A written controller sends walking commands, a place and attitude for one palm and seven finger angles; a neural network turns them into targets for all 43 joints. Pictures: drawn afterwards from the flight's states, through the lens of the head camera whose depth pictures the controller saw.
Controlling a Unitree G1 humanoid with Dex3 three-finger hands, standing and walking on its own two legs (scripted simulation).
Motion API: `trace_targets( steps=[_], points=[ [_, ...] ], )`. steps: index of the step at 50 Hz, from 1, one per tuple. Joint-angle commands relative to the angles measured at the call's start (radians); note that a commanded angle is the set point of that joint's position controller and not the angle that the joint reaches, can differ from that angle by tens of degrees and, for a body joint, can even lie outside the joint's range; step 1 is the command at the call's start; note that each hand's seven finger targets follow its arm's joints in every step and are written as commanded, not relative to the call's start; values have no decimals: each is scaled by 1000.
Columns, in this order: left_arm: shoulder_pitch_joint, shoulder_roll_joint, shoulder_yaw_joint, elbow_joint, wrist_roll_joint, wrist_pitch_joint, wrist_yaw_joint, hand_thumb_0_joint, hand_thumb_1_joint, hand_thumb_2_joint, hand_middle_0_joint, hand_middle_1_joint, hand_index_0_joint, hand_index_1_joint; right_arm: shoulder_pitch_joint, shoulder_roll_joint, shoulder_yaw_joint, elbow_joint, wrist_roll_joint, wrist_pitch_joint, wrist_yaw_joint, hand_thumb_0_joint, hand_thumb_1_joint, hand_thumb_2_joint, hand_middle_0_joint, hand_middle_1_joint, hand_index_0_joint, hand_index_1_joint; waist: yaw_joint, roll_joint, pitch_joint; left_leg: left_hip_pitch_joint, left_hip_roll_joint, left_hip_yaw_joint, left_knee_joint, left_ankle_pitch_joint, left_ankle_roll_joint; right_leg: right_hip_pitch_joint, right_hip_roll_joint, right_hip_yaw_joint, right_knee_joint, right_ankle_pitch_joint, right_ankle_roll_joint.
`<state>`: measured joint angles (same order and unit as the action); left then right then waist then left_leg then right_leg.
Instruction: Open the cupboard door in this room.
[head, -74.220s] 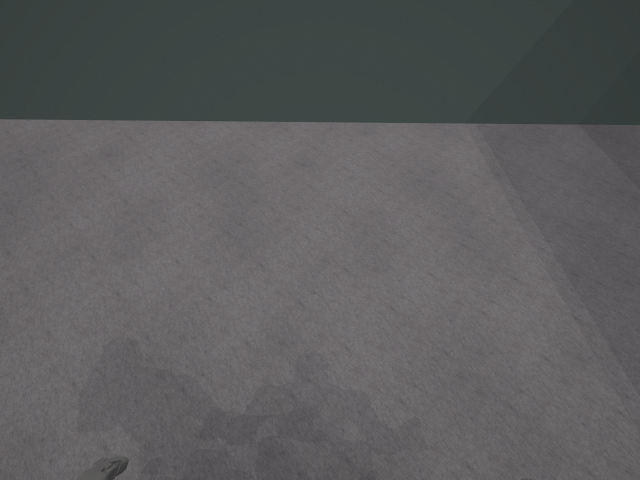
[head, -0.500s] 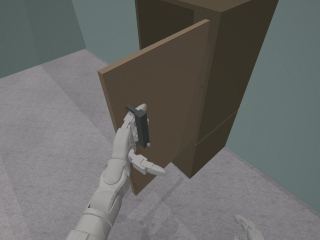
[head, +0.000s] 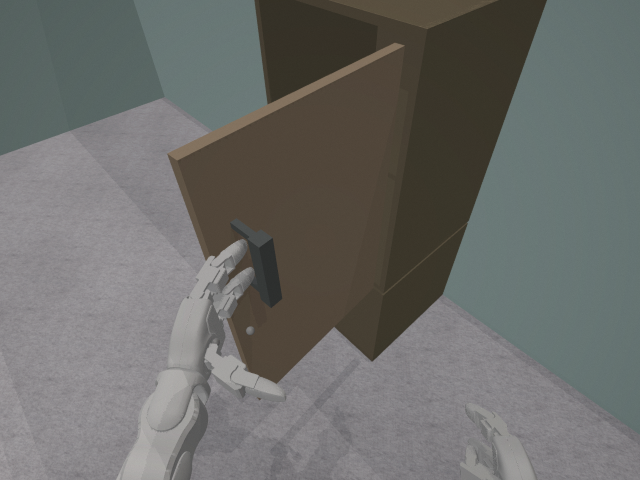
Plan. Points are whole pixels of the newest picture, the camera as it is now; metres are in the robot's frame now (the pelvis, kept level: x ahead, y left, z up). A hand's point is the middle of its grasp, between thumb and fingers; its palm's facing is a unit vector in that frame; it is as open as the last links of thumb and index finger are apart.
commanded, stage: slide the hand sideways off the handle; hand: left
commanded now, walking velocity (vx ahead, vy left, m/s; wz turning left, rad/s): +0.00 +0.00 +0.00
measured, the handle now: (255, 263) +0.36 +0.10 +0.10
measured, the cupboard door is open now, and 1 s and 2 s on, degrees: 95 94 94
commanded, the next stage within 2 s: draw the hand back to the body in 0.38 s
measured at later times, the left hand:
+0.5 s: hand (187, 372) +0.22 +0.16 +0.09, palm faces -0.01 -1.00 -0.02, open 16.3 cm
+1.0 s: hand (118, 373) +0.20 +0.21 +0.12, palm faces +0.02 -1.00 -0.04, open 16.2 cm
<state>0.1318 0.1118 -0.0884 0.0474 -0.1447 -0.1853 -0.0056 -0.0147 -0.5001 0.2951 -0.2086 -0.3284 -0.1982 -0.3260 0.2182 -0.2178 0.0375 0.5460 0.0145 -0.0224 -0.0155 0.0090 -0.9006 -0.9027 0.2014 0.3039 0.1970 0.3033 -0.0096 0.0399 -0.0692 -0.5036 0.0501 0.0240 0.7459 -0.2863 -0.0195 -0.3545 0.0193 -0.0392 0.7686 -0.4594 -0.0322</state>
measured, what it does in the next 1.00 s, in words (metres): stands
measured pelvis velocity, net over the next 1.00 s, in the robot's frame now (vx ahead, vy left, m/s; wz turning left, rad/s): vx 0.00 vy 0.02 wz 0.03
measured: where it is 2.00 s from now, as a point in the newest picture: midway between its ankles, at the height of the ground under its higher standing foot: outside the picture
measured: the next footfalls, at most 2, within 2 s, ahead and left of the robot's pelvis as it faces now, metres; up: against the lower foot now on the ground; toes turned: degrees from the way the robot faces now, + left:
none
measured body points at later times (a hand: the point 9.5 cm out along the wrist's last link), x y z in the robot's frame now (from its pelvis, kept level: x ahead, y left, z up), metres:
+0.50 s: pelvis +0.01 -0.01 -0.01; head +0.01 -0.03 +0.44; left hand +0.21 +0.21 +0.09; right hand +0.19 -0.24 -0.09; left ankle +0.06 +0.14 -0.71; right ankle -0.03 -0.10 -0.71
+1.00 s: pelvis +0.00 +0.02 +0.00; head -0.02 +0.01 +0.45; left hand +0.19 +0.26 +0.13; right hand +0.19 -0.19 -0.06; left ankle +0.06 +0.14 -0.71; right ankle -0.03 -0.10 -0.71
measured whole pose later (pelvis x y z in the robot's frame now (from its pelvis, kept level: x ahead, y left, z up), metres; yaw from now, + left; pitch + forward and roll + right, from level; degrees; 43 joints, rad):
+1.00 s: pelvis +0.00 +0.02 +0.00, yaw +2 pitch +1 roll -2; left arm 0.38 0.26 0.16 -0.26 -0.31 -0.09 -0.23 -0.01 -0.47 0.31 -0.15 -0.30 -0.15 -0.30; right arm 0.24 -0.24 0.06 0.54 0.05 -0.18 -0.08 0.01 -0.90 -0.90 0.20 0.30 0.20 0.30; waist 0.03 0.06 -0.07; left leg -0.50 0.03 -0.01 0.77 -0.29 0.01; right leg -0.30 0.01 -0.07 0.73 -0.44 0.00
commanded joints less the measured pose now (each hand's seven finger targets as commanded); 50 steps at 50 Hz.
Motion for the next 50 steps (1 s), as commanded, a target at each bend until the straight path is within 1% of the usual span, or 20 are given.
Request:
trace_targets(
  steps=[1,3,5,8,9,12,14,16,17,19,23,25,26,29,31,36,40,44,49,50],
  points=[
    [-111,114,142,-263,-20,-75,-4,0,-500,300,-150,-300,-150,-300,-100,-95,-45,-174,4,-53,-10,0,-900,-900,200,300,200,300,22,-62,-146,192,-53,-6,-60,116,46,-74,2,26,-159,354,33],
    [-54,130,170,-291,-30,-82,-21,0,-500,300,-150,-300,-150,-300,-100,-95,-49,-179,5,-57,-12,0,-900,-900,200,300,200,300,31,-55,-173,200,-55,-2,-53,146,44,-53,2,27,-147,413,35],
    [17,120,162,-309,-44,-82,-42,0,-500,300,-150,-300,-150,-300,-100,-94,-47,-187,9,-61,-12,0,-900,-900,200,300,200,300,29,-48,-159,190,-56,-3,-47,155,44,-49,-3,30,-144,454,41],
    [69,150,205,-341,-65,-85,-69,0,-500,300,-150,-300,-150,-300,-91,-98,-48,-188,9,-65,-18,0,-900,-900,200,300,200,300,28,-61,-161,176,-60,-5,-39,166,43,-30,-8,33,-136,521,50],
    [95,168,224,-342,-73,-88,-77,0,-500,300,-150,-300,-150,-300,-85,-102,-49,-188,9,-67,-20,0,-900,-900,200,300,200,300,25,-92,-153,164,-59,-8,-31,168,45,-24,-13,42,-139,550,58],
    [144,183,252,-363,-90,-102,-112,0,-500,300,-150,-300,-150,-300,-84,-102,-50,-191,10,-73,-26,0,-900,-900,200,300,200,300,27,-73,-148,146,-65,-9,-19,167,42,-24,-21,51,-127,599,66],
    [129,194,259,-361,-104,-112,-134,0,-500,300,-150,-300,-150,-300,-81,-107,-51,-185,13,-78,-31,0,-900,-900,200,300,200,300,13,-95,-118,129,-65,-12,-10,141,43,-41,-24,63,-140,560,72],
    [108,201,260,-376,-113,-128,-162,0,-500,300,-150,-300,-150,-300,-76,-113,-53,-180,13,-89,-36,0,-900,-900,200,300,200,300,4,-70,-125,133,-65,-19,0,139,44,-61,-25,64,-135,549,71],
    [114,190,243,-384,-116,-135,-179,0,-500,300,-150,-300,-150,-300,-76,-114,-55,-181,15,-96,-38,0,-900,-900,200,300,200,300,1,-37,-130,143,-66,-20,5,143,45,-76,-22,61,-128,541,68],
    [87,150,182,-407,-131,-145,-213,0,-500,300,-150,-300,-150,-300,-66,-118,-54,-181,17,-113,-41,0,-900,-900,200,300,200,300,-24,-58,-130,146,-63,-29,21,133,48,-102,-23,65,-132,513,75],
    [43,178,190,-364,-147,-144,-247,0,-500,300,-150,-300,-150,-300,-67,-131,-55,-166,20,-140,-55,0,-900,-900,200,300,200,300,-25,-56,-103,114,-62,-46,28,74,47,-153,-22,70,-142,372,64],
    [10,225,237,-353,-144,-134,-239,0,-500,300,-150,-300,-150,-300,-72,-135,-58,-162,21,-147,-59,0,-900,-900,200,300,200,300,-15,-81,-119,102,-60,-47,29,59,47,-149,-26,81,-152,315,62],
    [12,244,263,-361,-142,-130,-229,0,-500,300,-150,-300,-150,-300,-75,-134,-58,-162,21,-150,-61,0,-900,-900,200,300,200,300,1,-57,-140,114,-60,-46,17,63,46,-135,-23,73,-148,291,51],
    [94,257,304,-383,-146,-105,-198,0,-500,300,-150,-300,-150,-300,-85,-124,-52,-178,22,-159,-57,0,-900,-900,200,300,200,300,40,-31,-167,143,-56,-40,-15,88,46,-97,-12,46,-141,286,39],
    [142,247,312,-416,-150,-89,-184,0,-500,300,-150,-300,-150,-300,-92,-114,-46,-189,27,-162,-53,0,-900,-900,200,300,200,300,52,-11,-169,159,-54,-35,-34,108,44,-77,-6,24,-133,314,34],
    [162,243,306,-427,-158,-30,-186,0,-500,300,-150,-300,-150,-300,-91,-120,-41,-195,34,-170,-55,0,-900,-900,200,300,200,300,35,-39,-91,154,-48,-37,-57,68,44,-107,7,9,-164,265,39],
    [150,239,282,-501,-167,-7,-210,0,-500,300,-150,-300,-150,-300,-90,-125,-35,-199,37,-191,-61,0,-900,-900,200,300,200,300,29,5,-87,185,-47,-45,-72,60,46,-113,10,1,-178,237,34],
    [115,280,326,-520,-177,10,-217,0,-500,300,-150,-300,-150,-300,-86,-132,-31,-184,36,-206,-72,0,-900,-900,200,300,200,300,25,-19,-62,194,-42,-62,-92,23,45,-123,19,-10,-197,174,30],
    [104,298,357,-554,-181,29,-221,0,-325,375,-156,-300,-156,-300,-94,-131,-25,-175,40,-226,-77,0,-900,-900,200,300,200,300,40,38,-82,231,-41,-74,-123,2,40,-105,21,-23,-202,145,22],
    [39,383,345,-645,-34,17,-82,0,-290,390,-158,-300,-158,-300,-128,-115,-25,-167,19,-210,-96,0,-900,-900,200,300,200,300,62,35,-47,261,-41,-47,-157,-15,45,-105,-6,39,-306,134,15]
  ],
)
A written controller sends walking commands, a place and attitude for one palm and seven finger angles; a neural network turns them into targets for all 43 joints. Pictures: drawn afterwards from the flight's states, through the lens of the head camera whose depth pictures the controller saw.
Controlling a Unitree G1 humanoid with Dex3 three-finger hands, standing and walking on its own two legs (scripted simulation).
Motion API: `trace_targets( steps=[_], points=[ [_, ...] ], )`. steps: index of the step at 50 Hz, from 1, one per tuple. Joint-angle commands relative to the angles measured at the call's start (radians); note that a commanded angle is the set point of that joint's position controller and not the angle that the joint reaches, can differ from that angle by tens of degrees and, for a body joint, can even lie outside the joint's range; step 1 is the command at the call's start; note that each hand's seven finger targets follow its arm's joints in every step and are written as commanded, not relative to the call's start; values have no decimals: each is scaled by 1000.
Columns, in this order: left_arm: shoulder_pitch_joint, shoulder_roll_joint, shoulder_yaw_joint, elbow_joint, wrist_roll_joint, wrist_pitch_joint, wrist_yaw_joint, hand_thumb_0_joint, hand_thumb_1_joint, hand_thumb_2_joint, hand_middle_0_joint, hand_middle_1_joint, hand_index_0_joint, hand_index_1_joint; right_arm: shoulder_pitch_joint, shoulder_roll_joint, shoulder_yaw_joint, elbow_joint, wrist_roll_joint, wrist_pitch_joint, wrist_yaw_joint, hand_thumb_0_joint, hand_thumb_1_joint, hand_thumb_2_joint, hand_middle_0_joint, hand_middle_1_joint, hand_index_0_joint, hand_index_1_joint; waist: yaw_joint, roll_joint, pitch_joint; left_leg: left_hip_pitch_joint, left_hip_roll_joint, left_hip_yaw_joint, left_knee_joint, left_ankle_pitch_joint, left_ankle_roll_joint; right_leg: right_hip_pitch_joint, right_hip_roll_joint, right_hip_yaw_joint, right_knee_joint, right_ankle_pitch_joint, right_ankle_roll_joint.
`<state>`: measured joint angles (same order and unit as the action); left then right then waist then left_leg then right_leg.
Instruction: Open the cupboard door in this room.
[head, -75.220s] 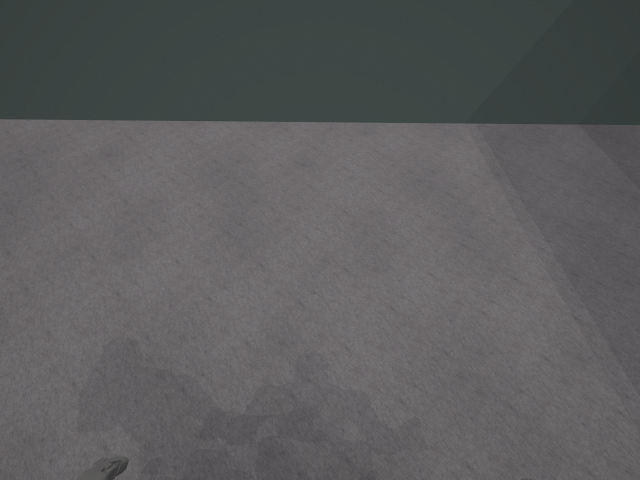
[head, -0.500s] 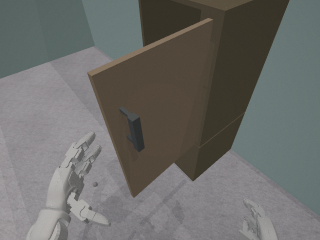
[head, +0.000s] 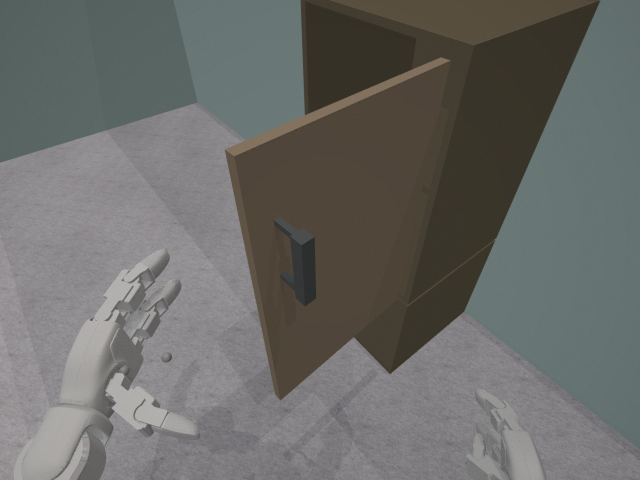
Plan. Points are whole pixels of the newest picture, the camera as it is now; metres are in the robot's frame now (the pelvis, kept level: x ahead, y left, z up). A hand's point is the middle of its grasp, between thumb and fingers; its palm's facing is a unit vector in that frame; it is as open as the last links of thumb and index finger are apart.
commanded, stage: draw the hand back to the body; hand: left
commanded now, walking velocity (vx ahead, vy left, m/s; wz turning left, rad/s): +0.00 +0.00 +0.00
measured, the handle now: (294, 261) +0.37 +0.07 +0.10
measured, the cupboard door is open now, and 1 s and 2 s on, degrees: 94 94 94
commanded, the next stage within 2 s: step back with the hand held close in 1.06 s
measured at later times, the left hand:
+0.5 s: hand (98, 310) +0.24 +0.25 +0.16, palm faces +0.35 -0.87 -0.34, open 11.3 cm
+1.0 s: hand (104, 297) +0.24 +0.24 +0.17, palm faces +0.40 -0.84 -0.37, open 7.5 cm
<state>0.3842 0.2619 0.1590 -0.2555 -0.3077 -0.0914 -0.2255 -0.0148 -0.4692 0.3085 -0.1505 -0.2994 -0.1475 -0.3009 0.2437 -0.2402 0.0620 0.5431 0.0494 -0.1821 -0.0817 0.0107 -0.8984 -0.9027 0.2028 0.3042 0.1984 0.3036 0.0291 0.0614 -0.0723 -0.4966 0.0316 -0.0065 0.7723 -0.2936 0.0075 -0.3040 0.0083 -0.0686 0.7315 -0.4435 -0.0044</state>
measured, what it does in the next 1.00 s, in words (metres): stands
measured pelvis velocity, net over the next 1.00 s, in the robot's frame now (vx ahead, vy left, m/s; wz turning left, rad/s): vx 0.03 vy -0.01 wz -0.05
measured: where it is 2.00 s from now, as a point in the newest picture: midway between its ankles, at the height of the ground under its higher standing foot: outside the picture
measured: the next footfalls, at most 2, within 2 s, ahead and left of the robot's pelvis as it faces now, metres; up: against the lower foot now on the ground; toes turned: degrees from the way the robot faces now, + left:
none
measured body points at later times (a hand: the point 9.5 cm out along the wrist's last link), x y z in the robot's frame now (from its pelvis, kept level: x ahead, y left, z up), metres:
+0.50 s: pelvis +0.02 +0.02 +0.03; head +0.00 +0.01 +0.48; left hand +0.21 +0.29 +0.18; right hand +0.20 -0.21 -0.05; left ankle +0.07 +0.11 -0.71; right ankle -0.03 -0.12 -0.71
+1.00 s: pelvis +0.03 -0.01 +0.03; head +0.01 -0.03 +0.48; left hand +0.21 +0.28 +0.19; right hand +0.21 -0.24 -0.05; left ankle +0.07 +0.11 -0.71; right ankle -0.03 -0.12 -0.71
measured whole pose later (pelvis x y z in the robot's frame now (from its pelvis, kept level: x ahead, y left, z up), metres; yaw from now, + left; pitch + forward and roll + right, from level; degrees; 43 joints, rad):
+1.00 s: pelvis +0.03 -0.01 +0.03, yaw -3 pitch -4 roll +0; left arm 0.44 0.33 0.30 -0.33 -0.07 -0.07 0.11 0.01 0.88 0.89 -0.21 -0.30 -0.20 -0.30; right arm 0.19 -0.23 0.02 0.65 0.00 -0.08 -0.08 0.01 -0.90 -0.90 0.20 0.30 0.20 0.30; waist 0.06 0.05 0.02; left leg -0.16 0.04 0.05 0.42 -0.19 -0.01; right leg 0.02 0.01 -0.02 0.35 -0.30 -0.01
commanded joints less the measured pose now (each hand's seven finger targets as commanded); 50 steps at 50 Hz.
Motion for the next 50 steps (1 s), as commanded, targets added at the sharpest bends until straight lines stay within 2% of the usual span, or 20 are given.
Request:
trace_targets(
  steps=[1,2,3,4,9,12,14,19,23,29,34,35,37,40,44,46,47,48,49,50],
  points=[
    [-113,163,81,-271,140,-61,199,0,-255,405,-159,-300,-159,-300,-137,-81,-46,-151,-26,-42,-37,0,-900,-900,200,300,200,300,5,-17,2,270,-20,-11,-195,-17,15,-155,-4,61,-301,89,-12],
    [-74,126,54,-272,151,-50,225,0,-220,420,-160,-300,-160,-300,-135,-82,-44,-154,-24,-35,-36,0,-900,-900,200,300,200,300,4,-20,12,276,-18,-16,-204,-26,12,-156,-2,52,-302,77,-11],
    [-58,122,42,-275,173,-43,249,0,-185,435,-161,-300,-161,-300,-137,-83,-41,-147,-27,-27,-34,0,-900,-900,200,300,200,300,3,-18,26,285,-12,-19,-223,-32,12,-138,-2,46,-306,76,-11],
    [-43,134,55,-258,187,-38,269,0,-150,450,-162,-300,-162,-300,-148,-86,-43,-138,-30,-20,-35,0,-900,-900,200,300,200,300,7,-35,28,294,-10,-16,-241,-34,15,-115,0,49,-328,72,-10],
    [-62,181,93,-302,237,-48,337,0,25,525,-169,-300,-169,-300,-164,-89,-44,-116,-43,-3,-37,0,-900,-900,200,300,200,300,12,19,8,371,-2,-16,-323,13,11,-14,0,41,-359,135,-16],
    [-83,178,95,-338,250,-54,354,0,130,570,-173,-300,-173,-300,-170,-87,-45,-110,-46,1,-37,0,-900,-900,200,300,200,300,11,35,4,408,3,-21,-365,28,5,25,4,34,-367,161,-17],
    [-77,199,122,-326,256,-54,364,0,200,600,-175,-300,-175,-300,-174,-91,-47,-99,-49,0,-34,0,-900,-900,200,300,200,300,16,13,10,420,4,-19,-382,50,6,52,7,36,-389,180,-18],
    [-32,199,156,-278,254,-47,367,0,375,675,-181,-300,-181,-300,-175,-97,-55,-84,-51,18,-23,0,-900,-900,200,300,200,300,24,-21,35,435,10,-10,-417,115,4,103,9,33,-412,227,-17],
    [-30,214,194,-307,253,-51,364,0,515,735,-186,-300,-186,-300,-172,-97,-64,-81,-52,29,-15,0,-900,-900,200,300,200,300,27,8,2,472,11,5,-414,197,4,129,8,35,-415,290,-16],
    [-26,263,260,-325,250,-51,368,0,725,825,-194,-300,-194,-300,-173,-98,-71,-73,-52,35,-7,0,-900,-900,200,300,200,300,34,35,5,476,7,19,-403,262,2,157,7,38,-430,345,-17],
    [-36,282,304,-296,241,-47,367,0,900,900,-200,-300,-200,-300,-178,-97,-79,-67,-49,44,-8,0,-900,-900,200,300,200,300,34,5,21,480,5,35,-392,282,8,151,6,41,-444,379,-12],
    [-32,249,273,-286,238,-46,362,0,900,900,-200,-300,-200,-300,-181,-94,-79,-68,-48,46,-8,0,-900,-900,200,300,200,300,29,6,32,487,3,41,-391,285,10,140,4,41,-443,386,-8],
    [-51,236,254,-288,240,-46,358,0,900,900,-200,-300,-200,-300,-179,-99,-82,-69,-47,46,-5,0,-900,-900,200,300,200,300,24,13,32,498,4,39,-396,275,11,129,6,42,-446,372,-6],
    [-47,232,248,-271,238,-42,355,0,900,900,-200,-300,-200,-300,-182,-101,-85,-71,-49,50,-6,0,-900,-900,200,300,200,300,27,-23,30,496,-1,47,-392,278,17,135,4,43,-451,391,-2],
    [-67,274,277,-291,240,-50,359,0,900,900,-200,-300,-200,-300,-185,-101,-86,-69,-51,51,-10,0,-900,-900,200,300,200,300,35,-24,7,499,-10,50,-387,286,19,159,-1,50,-454,410,-3],
    [-66,276,283,-309,239,-56,359,0,900,900,-200,-300,-200,-300,-191,-94,-85,-67,-52,46,-12,0,-900,-900,200,300,200,300,36,-2,4,511,-12,56,-378,297,21,149,-2,53,-458,431,0],
    [-57,284,292,-307,239,-58,360,0,900,900,-200,-300,-200,-300,-189,-92,-86,-66,-52,44,-13,0,-900,-900,200,300,200,300,38,-17,2,513,-12,58,-376,308,22,151,-3,52,-457,446,0],
    [-52,275,287,-309,239,-59,358,0,900,900,-200,-300,-200,-300,-191,-90,-84,-65,-52,44,-13,0,-900,-900,200,300,200,300,37,13,7,516,-13,62,-374,314,21,149,-3,54,-457,455,0],
    [-52,287,294,-303,239,-57,359,0,900,900,-200,-300,-200,-300,-191,-90,-83,-65,-52,47,-13,0,-900,-900,200,300,200,300,40,-4,16,503,-14,60,-374,306,19,158,-5,54,-462,447,-1],
    [-52,271,284,-307,236,-59,356,0,900,900,-200,-300,-200,-300,-196,-87,-84,-66,-50,44,-14,0,-900,-900,200,300,200,300,36,10,22,510,-12,63,-373,303,20,144,-5,57,-464,448,1]
  ],
)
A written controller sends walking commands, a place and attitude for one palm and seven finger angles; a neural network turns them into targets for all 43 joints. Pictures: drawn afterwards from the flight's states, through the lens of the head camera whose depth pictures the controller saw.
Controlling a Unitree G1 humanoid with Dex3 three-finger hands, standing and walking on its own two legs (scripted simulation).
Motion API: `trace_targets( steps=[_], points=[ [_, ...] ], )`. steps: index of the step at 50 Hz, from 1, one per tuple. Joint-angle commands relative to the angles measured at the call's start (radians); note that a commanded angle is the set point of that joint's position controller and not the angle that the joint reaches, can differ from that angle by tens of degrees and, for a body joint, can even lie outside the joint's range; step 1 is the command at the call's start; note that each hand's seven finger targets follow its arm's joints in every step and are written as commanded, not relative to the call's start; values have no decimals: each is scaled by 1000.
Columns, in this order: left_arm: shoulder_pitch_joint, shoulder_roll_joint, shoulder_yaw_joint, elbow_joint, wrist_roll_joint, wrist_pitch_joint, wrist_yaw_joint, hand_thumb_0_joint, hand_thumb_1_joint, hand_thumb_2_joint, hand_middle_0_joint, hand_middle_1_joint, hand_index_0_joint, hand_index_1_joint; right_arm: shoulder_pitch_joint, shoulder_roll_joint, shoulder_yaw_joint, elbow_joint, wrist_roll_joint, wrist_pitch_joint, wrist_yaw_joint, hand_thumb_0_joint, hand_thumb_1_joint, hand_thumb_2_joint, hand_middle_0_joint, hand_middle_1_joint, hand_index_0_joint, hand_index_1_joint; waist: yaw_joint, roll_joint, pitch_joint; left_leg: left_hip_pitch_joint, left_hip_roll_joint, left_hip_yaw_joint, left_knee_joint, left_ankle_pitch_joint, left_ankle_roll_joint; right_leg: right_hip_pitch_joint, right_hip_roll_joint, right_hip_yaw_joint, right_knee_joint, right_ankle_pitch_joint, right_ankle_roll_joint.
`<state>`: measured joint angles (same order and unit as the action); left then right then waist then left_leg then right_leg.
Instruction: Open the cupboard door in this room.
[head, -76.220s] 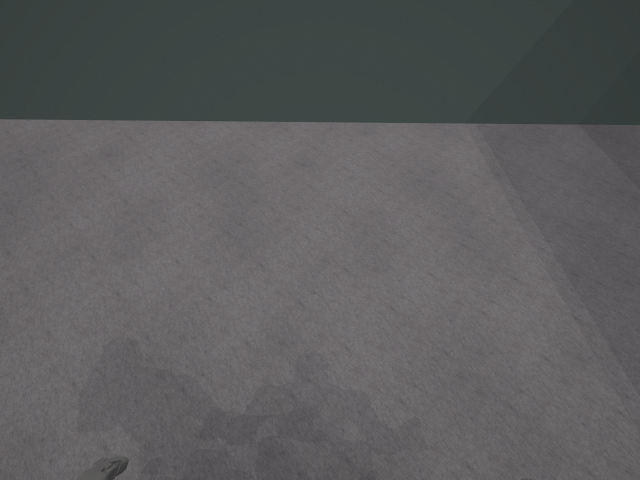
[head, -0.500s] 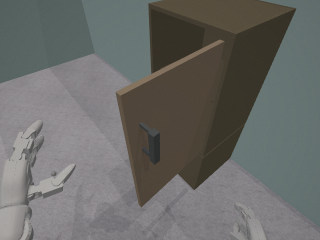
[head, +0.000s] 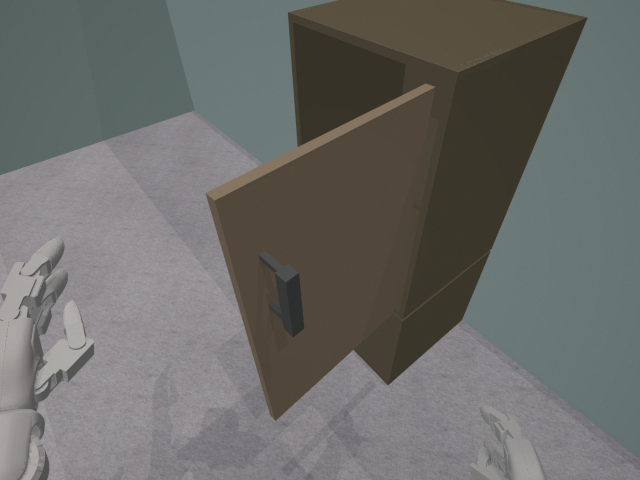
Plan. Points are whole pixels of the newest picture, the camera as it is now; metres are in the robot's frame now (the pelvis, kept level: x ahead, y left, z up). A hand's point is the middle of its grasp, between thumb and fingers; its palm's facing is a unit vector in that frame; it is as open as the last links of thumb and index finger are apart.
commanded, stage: draw the hand back to the body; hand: left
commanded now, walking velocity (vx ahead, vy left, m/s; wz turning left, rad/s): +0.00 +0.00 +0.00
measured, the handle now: (281, 294) +0.33 +0.10 +0.06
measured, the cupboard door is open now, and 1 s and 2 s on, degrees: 94 94 94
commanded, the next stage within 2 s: step back with the hand held close in 0.06 s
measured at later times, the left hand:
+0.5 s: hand (77, 348) +0.19 +0.26 +0.14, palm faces +0.32 -0.80 -0.50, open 7.4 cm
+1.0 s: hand out of the picture +0.04 +0.30 +0.15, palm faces +0.47 -0.76 -0.46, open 7.4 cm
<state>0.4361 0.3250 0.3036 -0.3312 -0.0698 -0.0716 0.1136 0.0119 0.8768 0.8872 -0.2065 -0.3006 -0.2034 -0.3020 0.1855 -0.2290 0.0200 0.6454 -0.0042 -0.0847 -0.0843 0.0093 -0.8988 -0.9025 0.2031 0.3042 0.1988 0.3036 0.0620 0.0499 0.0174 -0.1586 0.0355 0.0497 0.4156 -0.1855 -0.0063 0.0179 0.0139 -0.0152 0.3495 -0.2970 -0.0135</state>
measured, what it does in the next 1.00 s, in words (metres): walks backwards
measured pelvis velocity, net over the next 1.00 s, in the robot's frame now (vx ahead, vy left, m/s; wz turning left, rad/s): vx -0.14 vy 0.04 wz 0.02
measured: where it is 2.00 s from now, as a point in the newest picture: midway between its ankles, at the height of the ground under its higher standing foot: outside the picture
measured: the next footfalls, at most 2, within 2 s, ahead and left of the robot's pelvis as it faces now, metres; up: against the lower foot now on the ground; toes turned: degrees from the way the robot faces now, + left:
left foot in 1.08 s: -0.07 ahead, +0.15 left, +0.00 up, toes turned +2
right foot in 1.38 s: -0.29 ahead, -0.06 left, +0.00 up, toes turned -2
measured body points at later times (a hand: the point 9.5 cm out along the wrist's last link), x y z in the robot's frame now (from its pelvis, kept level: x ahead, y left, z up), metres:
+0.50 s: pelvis -0.02 +0.01 +0.00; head -0.01 +0.00 +0.45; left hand +0.17 +0.31 +0.17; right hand +0.16 -0.24 -0.08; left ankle +0.03 +0.12 -0.74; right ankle -0.06 -0.11 -0.74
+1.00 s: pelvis -0.14 +0.04 -0.01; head -0.12 +0.04 +0.43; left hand +0.01 +0.34 +0.18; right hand +0.04 -0.18 -0.11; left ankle -0.06 +0.13 -0.72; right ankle -0.10 -0.09 -0.74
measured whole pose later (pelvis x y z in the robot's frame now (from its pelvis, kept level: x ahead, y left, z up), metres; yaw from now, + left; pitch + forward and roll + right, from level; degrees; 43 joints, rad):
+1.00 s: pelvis -0.14 +0.04 -0.01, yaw +1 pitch -2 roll -1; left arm 0.58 0.37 0.40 -0.55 -0.04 -0.20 0.16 0.01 0.89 0.89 -0.21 -0.30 -0.21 -0.30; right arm 0.20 -0.21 0.00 0.63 0.00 -0.07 -0.06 0.01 -0.90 -0.90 0.20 0.30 0.20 0.30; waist 0.05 0.02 0.06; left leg -0.50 -0.01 0.02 0.82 -0.36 0.00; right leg -0.29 0.02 0.04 0.57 -0.25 0.00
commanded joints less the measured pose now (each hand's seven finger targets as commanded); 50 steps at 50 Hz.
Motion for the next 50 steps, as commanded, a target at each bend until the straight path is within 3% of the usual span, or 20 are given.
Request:
trace_targets(
  steps=[1,8,9,10,11,14,19,23,26,30,36,39,41,43,44,45,46,47,48,50],
  points=[
    [-101,212,144,-221,-2,-77,17,0,900,900,-200,-300,-200,-300,-133,-99,-41,-165,1,-53,-12,0,-900,-900,200,300,200,300,3,16,-64,171,-15,7,-20,187,33,-179,-9,1,-82,292,12],
    [-88,200,136,-189,-5,-81,9,0,900,900,-200,-300,-200,-300,-136,-102,-48,-164,2,-49,-11,0,-900,-900,200,300,200,300,4,-28,-61,176,-16,14,-19,206,40,-179,-9,3,-83,328,19],
    [-99,239,162,-350,-9,-100,12,0,900,900,-200,-300,-200,-300,-148,-97,-46,-189,5,-58,-8,0,-900,-900,200,300,200,300,18,2,-108,185,-21,6,-9,221,39,-147,-14,9,-80,350,15],
    [-123,364,275,-378,-2,-129,16,0,900,900,-200,-300,-200,-300,-146,-119,-45,-203,8,-36,-8,0,-900,-900,200,300,200,300,-34,-25,-13,141,-5,11,50,190,51,-294,-60,83,-129,460,26],
    [-48,285,216,-307,3,-128,5,0,900,900,-200,-300,-200,-300,-144,-104,-44,-185,3,-13,-6,0,-900,-900,200,300,200,300,-37,-63,-33,109,-7,4,70,188,49,-259,-81,65,-99,524,33],
    [12,248,189,-270,8,-119,1,0,900,900,-200,-300,-200,-300,-140,-108,-56,-204,9,21,-5,0,-900,-900,200,300,200,300,-39,-81,-80,92,-1,20,86,251,45,-221,-94,55,-47,670,53],
    [75,264,210,-272,4,-112,7,0,900,900,-200,-300,-200,-300,-119,-115,-69,-233,20,60,-12,0,-900,-900,200,300,200,300,-43,-19,-171,148,39,19,74,448,42,-213,-71,29,19,654,50],
    [90,291,232,-320,0,-108,17,0,900,900,-200,-300,-200,-300,-120,-109,-70,-264,25,76,-14,0,-900,-900,200,300,200,300,-45,-70,-177,124,50,15,66,412,38,-233,-58,34,27,576,46],
    [112,296,240,-369,0,-113,26,0,900,900,-200,-300,-200,-300,-117,-111,-70,-278,23,73,-14,0,-900,-900,200,300,200,300,-42,-9,-181,88,56,3,41,366,37,-230,-43,37,45,473,37],
    [137,300,257,-406,2,-134,38,0,900,900,-200,-300,-200,-300,-107,-115,-71,-283,19,58,-11,0,-900,-900,200,300,200,300,-44,65,-151,-8,73,-28,-11,195,38,-225,-20,34,67,289,29],
    [143,271,279,-388,17,-172,49,0,900,900,-200,-300,-200,-300,-94,-133,-71,-281,15,9,-6,0,-900,-900,200,300,200,300,-44,163,-71,-373,144,-146,-196,-387,77,-75,39,6,217,60,28],
    [106,260,280,-386,28,-185,49,0,900,900,-200,-300,-200,-300,-97,-140,-78,-273,14,-16,-6,0,-900,-900,200,300,200,300,-39,196,-65,-524,186,-196,-262,-552,93,7,69,-23,326,-5,25],
    [113,255,278,-371,28,-186,47,0,900,900,-200,-300,-200,-300,-83,-133,-81,-260,14,-29,-1,0,-900,-900,200,300,200,300,-41,156,-68,-522,177,-180,-227,-547,89,-20,66,-13,317,-51,12],
    [94,256,259,-396,19,-189,46,0,900,900,-200,-300,-200,-300,-76,-120,-81,-249,11,-39,5,0,-900,-900,200,300,200,300,-52,67,-46,-399,102,-120,-104,-463,49,-193,22,64,147,-165,-26],
    [84,281,266,-410,13,-193,48,0,900,900,-200,-300,-200,-300,-74,-113,-83,-242,6,-42,5,0,-900,-900,200,300,200,300,-60,-13,-35,-262,37,-64,26,-367,19,-367,-37,175,-10,-259,-58],
    [83,258,228,-406,12,-197,53,0,900,900,-200,-300,-200,-300,-50,-95,-82,-215,10,-44,9,0,-900,-900,200,300,200,300,-70,-148,-60,-81,-24,-20,263,-214,-15,-549,-153,307,-128,-295,-106],
    [66,262,216,-407,18,-189,59,0,900,900,-200,-300,-200,-300,-36,-99,-90,-192,12,-41,14,0,-900,-900,200,300,200,300,-65,-266,-77,-19,-54,-33,478,-177,-24,-648,-265,404,-175,-268,-156],
    [43,254,204,-408,27,-184,63,0,900,900,-200,-300,-200,-300,-48,-95,-88,-181,4,-38,13,0,-900,-900,200,300,200,300,-58,-285,-71,-82,-52,-60,583,-211,-18,-595,-289,380,-139,-103,-173],
    [23,261,211,-404,35,-178,65,0,900,900,-200,-300,-200,-300,-60,-86,-80,-178,1,-39,11,0,-900,-900,200,300,200,300,-59,-289,-77,-131,-41,-71,581,-238,-10,-532,-280,331,-93,41,-163],
    [-26,273,215,-396,32,-169,71,0,900,900,-200,-300,-200,-300,-59,-73,-60,-168,-8,-39,-1,0,-900,-900,200,300,200,300,-79,-210,-56,-108,-17,-66,298,-200,-6,-446,-216,225,3,269,-98]
  ],
)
